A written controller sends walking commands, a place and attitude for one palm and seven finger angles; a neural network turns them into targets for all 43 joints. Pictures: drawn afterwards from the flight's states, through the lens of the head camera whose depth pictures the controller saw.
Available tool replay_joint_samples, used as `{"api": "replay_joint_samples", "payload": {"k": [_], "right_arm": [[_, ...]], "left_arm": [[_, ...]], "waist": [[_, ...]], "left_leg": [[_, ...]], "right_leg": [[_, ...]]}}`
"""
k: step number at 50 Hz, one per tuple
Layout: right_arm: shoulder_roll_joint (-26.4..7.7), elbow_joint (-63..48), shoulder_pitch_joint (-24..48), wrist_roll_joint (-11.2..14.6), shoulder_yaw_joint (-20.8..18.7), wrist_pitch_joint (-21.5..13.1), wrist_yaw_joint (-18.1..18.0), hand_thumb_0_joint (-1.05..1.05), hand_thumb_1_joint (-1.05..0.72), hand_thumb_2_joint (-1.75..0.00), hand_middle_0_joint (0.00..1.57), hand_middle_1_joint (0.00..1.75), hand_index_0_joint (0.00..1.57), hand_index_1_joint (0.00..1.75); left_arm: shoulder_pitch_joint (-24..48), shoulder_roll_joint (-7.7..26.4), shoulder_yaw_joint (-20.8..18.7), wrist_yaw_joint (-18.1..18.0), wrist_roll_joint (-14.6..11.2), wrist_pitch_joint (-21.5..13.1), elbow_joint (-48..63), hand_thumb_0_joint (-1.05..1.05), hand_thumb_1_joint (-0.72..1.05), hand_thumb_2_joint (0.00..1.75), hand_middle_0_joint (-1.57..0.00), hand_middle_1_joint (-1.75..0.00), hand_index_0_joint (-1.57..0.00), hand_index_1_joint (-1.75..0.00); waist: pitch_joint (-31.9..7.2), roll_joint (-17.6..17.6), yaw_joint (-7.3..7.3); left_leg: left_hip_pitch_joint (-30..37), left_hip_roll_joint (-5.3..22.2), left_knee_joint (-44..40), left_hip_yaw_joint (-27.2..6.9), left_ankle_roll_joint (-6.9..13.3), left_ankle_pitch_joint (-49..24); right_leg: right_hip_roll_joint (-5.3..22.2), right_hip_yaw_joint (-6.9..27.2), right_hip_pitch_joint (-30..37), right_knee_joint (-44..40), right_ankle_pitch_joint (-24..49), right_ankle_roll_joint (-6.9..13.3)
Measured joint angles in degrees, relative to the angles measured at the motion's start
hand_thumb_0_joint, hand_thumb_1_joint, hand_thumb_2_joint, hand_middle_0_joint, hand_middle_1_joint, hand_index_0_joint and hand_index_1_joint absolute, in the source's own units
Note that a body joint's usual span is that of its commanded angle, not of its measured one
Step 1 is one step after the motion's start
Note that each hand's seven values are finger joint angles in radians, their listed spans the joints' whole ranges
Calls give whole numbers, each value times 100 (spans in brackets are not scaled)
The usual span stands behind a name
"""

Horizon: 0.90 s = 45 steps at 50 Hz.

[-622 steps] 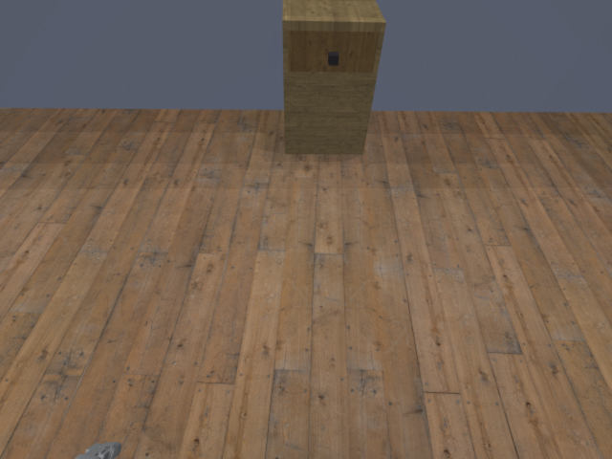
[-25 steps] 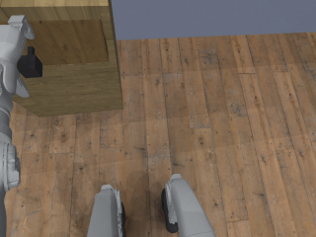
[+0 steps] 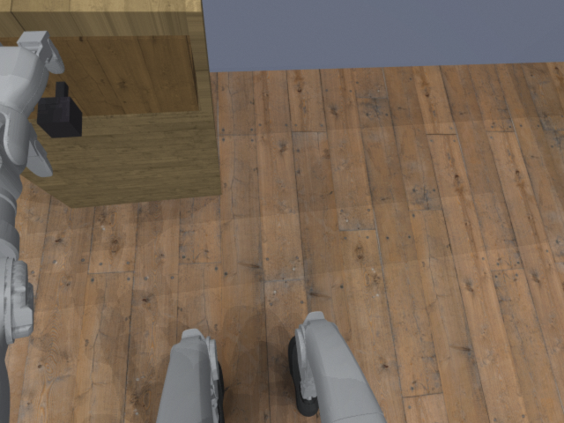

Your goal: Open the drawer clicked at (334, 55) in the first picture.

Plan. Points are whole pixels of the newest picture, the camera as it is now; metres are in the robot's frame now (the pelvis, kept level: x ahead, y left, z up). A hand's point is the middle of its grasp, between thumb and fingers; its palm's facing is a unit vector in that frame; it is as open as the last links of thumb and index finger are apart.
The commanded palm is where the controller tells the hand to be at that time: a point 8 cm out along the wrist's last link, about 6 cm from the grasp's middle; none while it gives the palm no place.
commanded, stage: move the hooked fingers above the handle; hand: left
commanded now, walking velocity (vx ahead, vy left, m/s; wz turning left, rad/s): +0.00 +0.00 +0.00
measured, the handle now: (61, 106) +0.58 +0.28 -0.07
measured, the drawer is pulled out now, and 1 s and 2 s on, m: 0.00 0.00 0.00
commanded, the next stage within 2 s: lower the fingers behind the handle in 0.10 s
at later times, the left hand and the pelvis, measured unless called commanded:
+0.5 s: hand (39, 116) +0.54 +0.28 -0.03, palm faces -0.12 -0.04 -0.99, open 13.8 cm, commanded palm +0.55 +0.26 +0.02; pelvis +0.00 +0.01 -0.01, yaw +0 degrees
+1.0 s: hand (50, 132) +0.53 +0.28 -0.06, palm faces -0.13 -0.01 -0.99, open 13.8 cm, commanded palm +0.54 +0.26 -0.01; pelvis -0.01 +0.00 -0.04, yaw -1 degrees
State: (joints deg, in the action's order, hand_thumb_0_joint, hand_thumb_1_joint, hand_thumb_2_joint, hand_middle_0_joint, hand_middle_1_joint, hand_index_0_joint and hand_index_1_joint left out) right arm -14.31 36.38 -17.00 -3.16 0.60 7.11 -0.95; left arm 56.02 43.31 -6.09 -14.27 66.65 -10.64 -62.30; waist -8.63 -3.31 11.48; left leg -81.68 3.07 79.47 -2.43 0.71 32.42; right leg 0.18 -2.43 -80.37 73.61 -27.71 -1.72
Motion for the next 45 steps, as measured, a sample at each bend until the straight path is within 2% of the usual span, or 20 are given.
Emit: {"api": "replay_joint_samples", "payload": {"k": [7, 13, 17, 22, 27, 31, 35, 40, 45], "right_arm": [[25, 106, 14, -25, -37, 25, 19, 0, -90, -90, 20, 30, 21, 30], [47, 83, 50, -24, 0, 44, 44, 0, -90, -90, 20, 30, 21, 30], [63, 63, 44, -24, 13, 56, 41, 0, -90, -90, 20, 30, 21, 30], [67, 50, 5, -45, 18, 66, 24, 0, -90, -90, 20, 30, 21, 30], [55, 47, -4, -93, 15, 85, 44, 0, -90, -90, 20, 30, 21, 30], [46, 67, 51, -110, 16, 105, 94, 0, -90, -90, 20, 30, 21, 30], [60, 73, 107, -103, 11, 127, 126, 0, -90, -90, 20, 30, 21, 30], [82, 72, 172, -57, 76, 148, 127, 0, -90, -90, 20, 30, 21, 30], [91, -19, 188, -31, 105, 130, 93, 0, -90, -90, 20, 30, 21, 30]], "left_arm": [[-148, -132, -35, -67, -46, -139, 247, 0, -49, 30, -32, -120, -32, -120], [-36, -70, -14, -183, 2, 33, 76, 0, -49, 30, -32, -120, -32, -120], [26, -46, 53, -70, -21, 100, -32, 0, -49, 30, -32, -120, -32, -120], [-82, -71, 39, 41, -34, -117, 39, 0, -49, 30, -32, -120, -32, -120], [-153, -65, -84, -159, 41, -307, 133, 0, -49, 30, -32, -120, -32, -120], [-48, -63, -118, -383, 108, -188, 56, 0, -49, 30, -32, -120, -32, -120], [15, -79, -132, -461, 108, -44, 130, 0, -49, 30, -32, -120, -33, -122], [149, -91, -40, -369, 70, 100, 90, 0, -49, 30, -32, -120, -32, -123], [145, -4, 26, -108, 70, 166, 14, 0, -49, 30, -32, -120, -31, -122]], "waist": [[-5, 26, -62], [0, 19, -16], [5, 25, -11], [-18, 18, -19], [-60, 10, -7], [-49, 4, -4], [-22, 0, -25], [-9, 16, -38], [-34, -2, 1]], "left_leg": [[22, -13, -11, -21, 10, 11], [32, -18, -18, -43, 17, 14], [33, -15, -14, -33, 28, 21], [-34, -11, 64, -19, 41, 62], [-249, -11, 274, -24, 45, 138], [-452, -15, 461, -38, 46, 190], [-595, -17, 586, -55, 38, 210], [-652, -17, 650, -76, 27, 201], [-707, -6, 709, -90, 8, 191]], "right_leg": [[10, -20, 48, -39, -9, -13], [11, -41, 80, -74, -4, -17], [8, -30, 80, -77, -3, -26], [3, -12, 7, -4, -33, -32], [2, -8, -212, 206, -107, -31], [5, -12, -412, 392, -158, -38], [4, -21, -552, 516, -180, -39], [2, -36, -611, 591, -180, -27], [-11, -45, -674, 658, -171, -10]]}}
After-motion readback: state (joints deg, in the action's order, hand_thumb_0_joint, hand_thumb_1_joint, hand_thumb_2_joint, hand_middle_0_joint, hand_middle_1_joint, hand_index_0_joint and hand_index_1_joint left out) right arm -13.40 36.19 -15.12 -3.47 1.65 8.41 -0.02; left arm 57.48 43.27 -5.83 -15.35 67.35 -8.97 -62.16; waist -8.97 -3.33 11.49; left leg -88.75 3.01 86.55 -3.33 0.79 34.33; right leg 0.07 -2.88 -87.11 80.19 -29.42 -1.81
